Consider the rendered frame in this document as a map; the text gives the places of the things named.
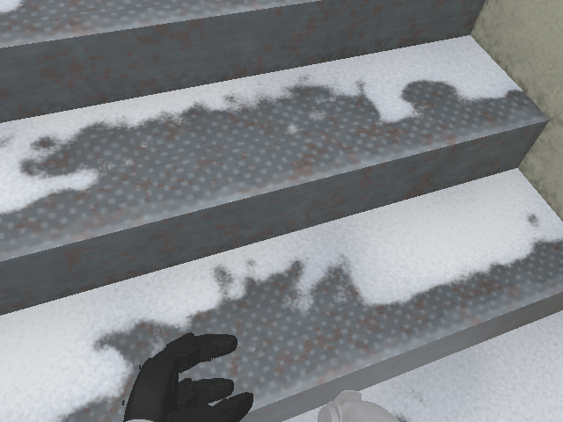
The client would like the right robot shin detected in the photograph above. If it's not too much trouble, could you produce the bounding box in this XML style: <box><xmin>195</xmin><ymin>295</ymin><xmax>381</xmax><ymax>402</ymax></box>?
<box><xmin>334</xmin><ymin>390</ymin><xmax>362</xmax><ymax>402</ymax></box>

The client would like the robot left hand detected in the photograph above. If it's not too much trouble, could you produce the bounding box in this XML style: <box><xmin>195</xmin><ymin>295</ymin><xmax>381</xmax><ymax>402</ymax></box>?
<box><xmin>122</xmin><ymin>332</ymin><xmax>253</xmax><ymax>422</ymax></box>

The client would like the robot right thigh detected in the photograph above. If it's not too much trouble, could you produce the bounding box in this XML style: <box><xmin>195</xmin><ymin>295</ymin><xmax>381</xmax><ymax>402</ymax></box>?
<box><xmin>318</xmin><ymin>399</ymin><xmax>400</xmax><ymax>422</ymax></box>

